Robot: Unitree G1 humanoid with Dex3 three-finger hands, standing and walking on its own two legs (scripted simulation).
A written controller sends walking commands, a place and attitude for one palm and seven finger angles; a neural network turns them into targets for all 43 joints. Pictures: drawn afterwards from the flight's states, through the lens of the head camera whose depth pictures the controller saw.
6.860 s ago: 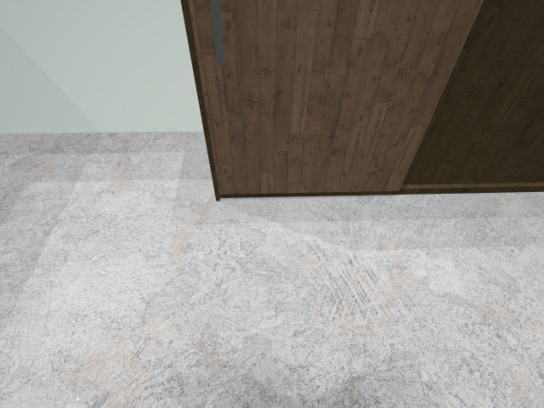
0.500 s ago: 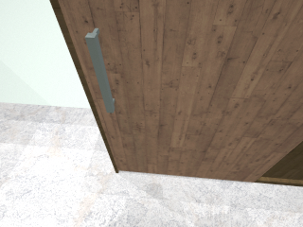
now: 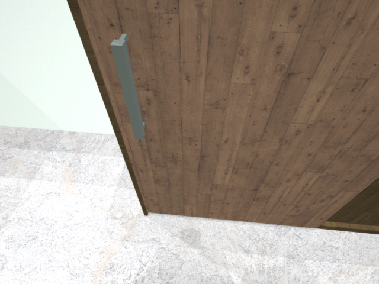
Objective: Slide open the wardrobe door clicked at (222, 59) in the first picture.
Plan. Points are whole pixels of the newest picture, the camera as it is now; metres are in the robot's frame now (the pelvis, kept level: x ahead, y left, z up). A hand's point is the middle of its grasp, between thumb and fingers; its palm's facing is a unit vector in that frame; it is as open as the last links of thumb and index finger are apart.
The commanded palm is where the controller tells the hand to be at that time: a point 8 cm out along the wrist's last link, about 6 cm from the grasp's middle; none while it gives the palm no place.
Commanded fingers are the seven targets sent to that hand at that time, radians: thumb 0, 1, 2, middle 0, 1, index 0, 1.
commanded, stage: shuffle to correct the standing spot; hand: left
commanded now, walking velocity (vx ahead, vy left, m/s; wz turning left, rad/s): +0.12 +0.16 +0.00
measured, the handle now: (133, 94) +0.53 +0.19 +0.10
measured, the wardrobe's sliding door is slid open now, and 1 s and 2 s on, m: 0.00 0.00 0.00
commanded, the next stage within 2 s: come to a stop and stand still in 0.16 s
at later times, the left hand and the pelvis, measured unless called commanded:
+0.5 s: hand out of the picture +0.06 +0.22 -0.18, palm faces +0.06 -0.97 -0.21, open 7.3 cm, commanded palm none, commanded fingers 0.00 0.90 0.90 -0.20 -0.30 -0.20 -0.30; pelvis +0.05 +0.04 -0.01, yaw +0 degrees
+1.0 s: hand out of the picture +0.03 +0.22 -0.17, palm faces +0.01 -0.97 -0.23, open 7.4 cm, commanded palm none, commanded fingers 0.00 0.90 0.90 -0.20 -0.30 -0.20 -0.30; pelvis -0.01 +0.04 +0.00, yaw -1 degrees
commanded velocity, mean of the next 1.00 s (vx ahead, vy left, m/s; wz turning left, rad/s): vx -0.01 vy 0.01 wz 0.00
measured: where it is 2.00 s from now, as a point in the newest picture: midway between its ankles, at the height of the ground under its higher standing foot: outside the picture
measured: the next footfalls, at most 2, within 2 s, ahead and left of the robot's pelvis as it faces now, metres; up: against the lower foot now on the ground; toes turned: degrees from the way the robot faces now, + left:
none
